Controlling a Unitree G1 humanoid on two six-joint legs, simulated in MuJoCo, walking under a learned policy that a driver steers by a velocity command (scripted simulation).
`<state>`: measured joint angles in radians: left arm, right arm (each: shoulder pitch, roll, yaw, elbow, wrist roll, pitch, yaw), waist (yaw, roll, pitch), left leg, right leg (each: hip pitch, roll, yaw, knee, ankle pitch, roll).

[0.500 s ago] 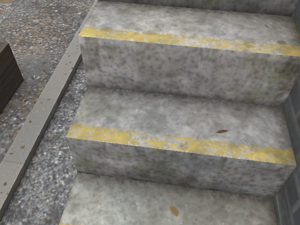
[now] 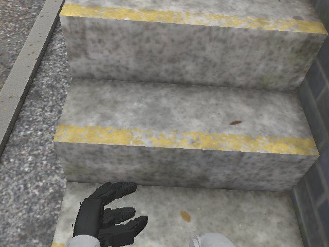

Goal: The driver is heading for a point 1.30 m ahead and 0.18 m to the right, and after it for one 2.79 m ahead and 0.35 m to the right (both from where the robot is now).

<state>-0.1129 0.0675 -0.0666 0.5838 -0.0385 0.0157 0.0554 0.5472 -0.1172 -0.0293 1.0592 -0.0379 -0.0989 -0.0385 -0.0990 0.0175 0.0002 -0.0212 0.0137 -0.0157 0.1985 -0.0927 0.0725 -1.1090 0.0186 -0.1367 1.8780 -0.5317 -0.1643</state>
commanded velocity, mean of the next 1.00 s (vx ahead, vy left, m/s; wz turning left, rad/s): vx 0.26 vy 0.00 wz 0.00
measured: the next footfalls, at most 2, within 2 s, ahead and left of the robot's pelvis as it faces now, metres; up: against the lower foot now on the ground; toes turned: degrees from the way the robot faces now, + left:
right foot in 0.04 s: +0.12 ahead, -0.10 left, +0.21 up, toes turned +0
left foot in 0.38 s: +0.19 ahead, +0.13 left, +0.21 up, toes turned -1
